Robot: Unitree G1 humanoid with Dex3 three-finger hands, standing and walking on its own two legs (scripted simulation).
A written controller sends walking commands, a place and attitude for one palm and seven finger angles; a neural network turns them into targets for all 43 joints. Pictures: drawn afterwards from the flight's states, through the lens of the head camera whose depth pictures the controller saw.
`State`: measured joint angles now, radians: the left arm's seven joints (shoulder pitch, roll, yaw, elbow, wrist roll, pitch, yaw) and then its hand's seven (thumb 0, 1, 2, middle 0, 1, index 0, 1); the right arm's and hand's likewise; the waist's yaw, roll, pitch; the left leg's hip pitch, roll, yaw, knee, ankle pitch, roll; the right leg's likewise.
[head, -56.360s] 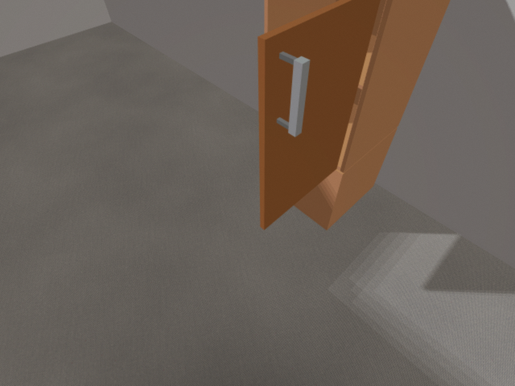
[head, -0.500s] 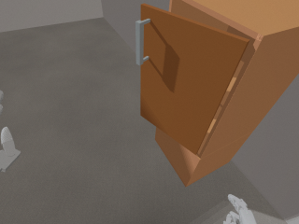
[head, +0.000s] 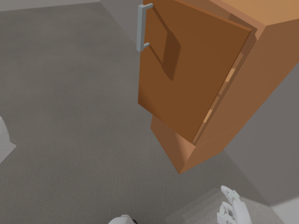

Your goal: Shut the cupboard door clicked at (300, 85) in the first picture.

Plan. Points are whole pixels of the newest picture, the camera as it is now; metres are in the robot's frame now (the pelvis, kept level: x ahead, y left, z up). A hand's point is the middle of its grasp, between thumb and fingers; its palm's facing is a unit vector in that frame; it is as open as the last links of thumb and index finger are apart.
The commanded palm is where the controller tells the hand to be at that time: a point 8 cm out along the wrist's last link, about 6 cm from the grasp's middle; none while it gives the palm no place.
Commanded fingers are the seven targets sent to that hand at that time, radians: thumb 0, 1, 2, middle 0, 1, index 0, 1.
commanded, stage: step back with the hand held close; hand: left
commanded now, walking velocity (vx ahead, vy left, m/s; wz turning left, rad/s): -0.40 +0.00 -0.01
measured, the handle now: (144, 28) +0.74 +0.08 +0.15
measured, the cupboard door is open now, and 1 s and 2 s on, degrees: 20 20 20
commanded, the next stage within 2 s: stop stepping back and stand still in 0.34 s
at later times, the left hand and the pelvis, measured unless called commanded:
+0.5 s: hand out of the picture +0.12 +0.28 +0.18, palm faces +0.39 -0.80 -0.46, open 7.4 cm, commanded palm +0.05 +0.31 +0.19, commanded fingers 0.00 0.90 0.90 -0.20 -0.30 -0.20 -0.30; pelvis -0.08 +0.01 +0.01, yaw +1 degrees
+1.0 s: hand out of the picture +0.07 +0.29 +0.18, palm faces +0.44 -0.80 -0.41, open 7.4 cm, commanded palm +0.01 +0.32 +0.19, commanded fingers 0.00 0.90 0.90 -0.20 -0.30 -0.20 -0.30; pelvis -0.13 +0.02 +0.02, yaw +1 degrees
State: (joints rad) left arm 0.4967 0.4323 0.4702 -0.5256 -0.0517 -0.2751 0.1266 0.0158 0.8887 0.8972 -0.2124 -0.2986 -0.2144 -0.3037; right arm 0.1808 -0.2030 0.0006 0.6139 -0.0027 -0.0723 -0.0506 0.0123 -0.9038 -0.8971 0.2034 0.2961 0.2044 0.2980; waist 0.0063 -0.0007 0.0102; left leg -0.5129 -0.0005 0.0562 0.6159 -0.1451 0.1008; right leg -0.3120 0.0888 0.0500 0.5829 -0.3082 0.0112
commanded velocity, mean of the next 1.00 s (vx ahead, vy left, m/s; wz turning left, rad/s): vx -0.09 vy -0.02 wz -0.01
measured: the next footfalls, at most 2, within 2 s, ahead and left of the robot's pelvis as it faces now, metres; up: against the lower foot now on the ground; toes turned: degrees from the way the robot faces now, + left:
left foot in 0.36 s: +0.00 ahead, +0.12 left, +0.00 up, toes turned +1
right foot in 0.60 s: -0.11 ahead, -0.11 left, +0.00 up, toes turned +2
